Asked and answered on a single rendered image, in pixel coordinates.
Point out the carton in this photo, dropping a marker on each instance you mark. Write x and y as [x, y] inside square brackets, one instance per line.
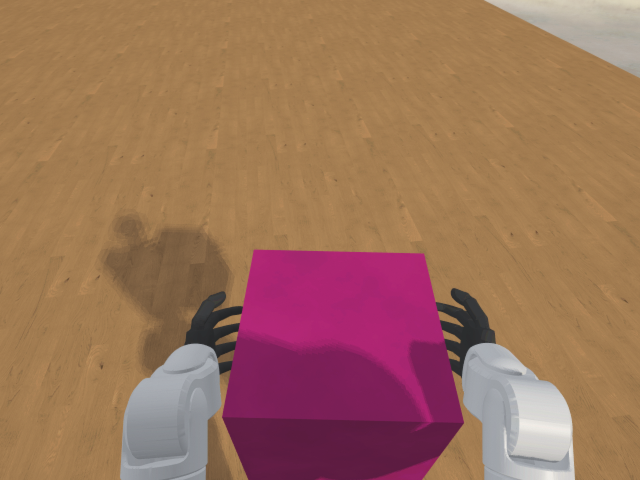
[340, 369]

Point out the right robot forearm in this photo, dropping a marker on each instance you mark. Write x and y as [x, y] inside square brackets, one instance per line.
[526, 422]

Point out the robot right hand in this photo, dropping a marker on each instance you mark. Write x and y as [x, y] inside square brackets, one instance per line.
[476, 328]

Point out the robot left hand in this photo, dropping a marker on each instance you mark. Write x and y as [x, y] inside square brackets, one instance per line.
[204, 321]

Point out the left robot forearm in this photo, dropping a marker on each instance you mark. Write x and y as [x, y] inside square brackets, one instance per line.
[165, 426]

